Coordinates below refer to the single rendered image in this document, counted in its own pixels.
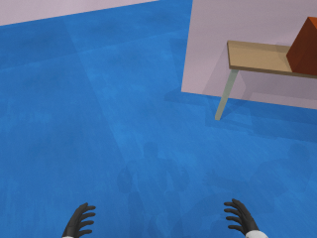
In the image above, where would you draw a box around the carton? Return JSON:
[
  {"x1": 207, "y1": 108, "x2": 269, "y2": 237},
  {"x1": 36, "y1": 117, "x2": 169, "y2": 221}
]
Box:
[{"x1": 286, "y1": 17, "x2": 317, "y2": 75}]

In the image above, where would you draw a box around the robot right hand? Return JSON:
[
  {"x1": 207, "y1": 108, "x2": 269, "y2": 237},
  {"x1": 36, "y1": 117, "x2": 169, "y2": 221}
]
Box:
[{"x1": 224, "y1": 198, "x2": 260, "y2": 236}]

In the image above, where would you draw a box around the robot left hand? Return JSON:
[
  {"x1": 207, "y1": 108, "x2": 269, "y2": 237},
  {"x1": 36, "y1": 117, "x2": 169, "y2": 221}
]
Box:
[{"x1": 61, "y1": 202, "x2": 96, "y2": 238}]

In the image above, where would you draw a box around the table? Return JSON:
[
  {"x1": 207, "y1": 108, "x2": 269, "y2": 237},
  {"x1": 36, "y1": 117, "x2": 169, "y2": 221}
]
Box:
[{"x1": 215, "y1": 40, "x2": 317, "y2": 121}]

